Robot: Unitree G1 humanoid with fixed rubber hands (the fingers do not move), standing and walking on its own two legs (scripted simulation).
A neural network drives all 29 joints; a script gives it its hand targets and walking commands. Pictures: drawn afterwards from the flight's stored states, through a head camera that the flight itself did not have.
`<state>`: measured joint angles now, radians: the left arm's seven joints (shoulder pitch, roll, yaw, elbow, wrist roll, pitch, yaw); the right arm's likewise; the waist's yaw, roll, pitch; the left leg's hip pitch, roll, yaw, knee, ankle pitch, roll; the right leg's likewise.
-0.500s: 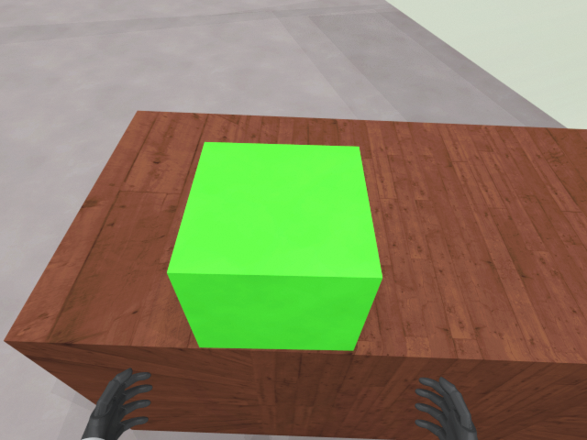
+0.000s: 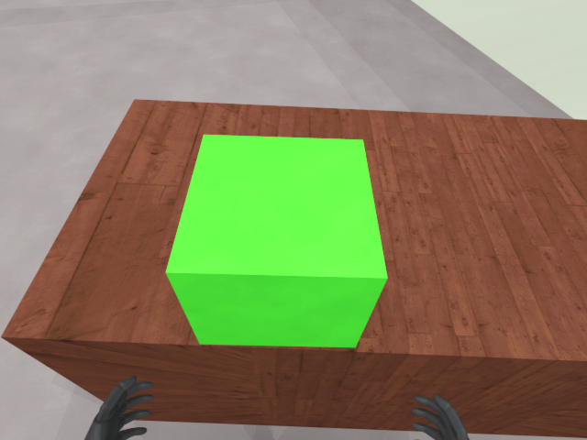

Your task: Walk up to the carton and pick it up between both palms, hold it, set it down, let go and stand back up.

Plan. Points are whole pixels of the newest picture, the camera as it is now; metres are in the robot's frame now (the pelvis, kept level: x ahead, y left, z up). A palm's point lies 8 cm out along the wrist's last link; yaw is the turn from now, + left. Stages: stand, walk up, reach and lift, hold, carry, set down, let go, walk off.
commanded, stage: let go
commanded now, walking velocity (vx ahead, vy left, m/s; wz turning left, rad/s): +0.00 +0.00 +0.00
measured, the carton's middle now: (280, 242) +0.43 +0.03 +0.00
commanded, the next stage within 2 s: stand in 0.28 s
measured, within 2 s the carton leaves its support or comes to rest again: neither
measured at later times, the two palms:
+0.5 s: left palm out of the picture +0.17 +0.26 -0.08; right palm out of the picture +0.12 -0.24 -0.10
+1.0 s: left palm out of the picture +0.13 +0.30 -0.10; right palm out of the picture +0.09 -0.25 -0.10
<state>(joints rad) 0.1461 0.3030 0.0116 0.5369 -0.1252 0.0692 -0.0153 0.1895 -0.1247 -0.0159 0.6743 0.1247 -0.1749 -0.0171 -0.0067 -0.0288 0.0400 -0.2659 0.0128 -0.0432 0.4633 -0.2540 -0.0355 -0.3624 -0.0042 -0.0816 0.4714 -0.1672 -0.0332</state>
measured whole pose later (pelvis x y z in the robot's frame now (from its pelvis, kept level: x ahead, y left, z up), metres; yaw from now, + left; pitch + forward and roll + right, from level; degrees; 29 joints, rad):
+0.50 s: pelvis +0.01 +0.01 +0.00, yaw +0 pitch +2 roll +0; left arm 0.20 0.26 0.01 0.58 0.01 0.00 -0.01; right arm 0.20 -0.24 -0.02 0.80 0.05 -0.06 0.01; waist -0.01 -0.02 -0.03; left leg -0.26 0.01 -0.04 0.54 -0.31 -0.03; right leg -0.34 0.00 -0.08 0.51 -0.20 -0.04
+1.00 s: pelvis +0.02 +0.03 -0.01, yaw +0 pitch +2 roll -2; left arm 0.29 0.32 0.01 0.69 0.01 -0.04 -0.02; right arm 0.30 -0.30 -0.02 0.84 0.05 -0.04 0.01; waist -0.01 -0.02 -0.13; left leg -0.26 0.01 -0.04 0.58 -0.35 0.00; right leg -0.32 0.00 -0.08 0.51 -0.22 -0.02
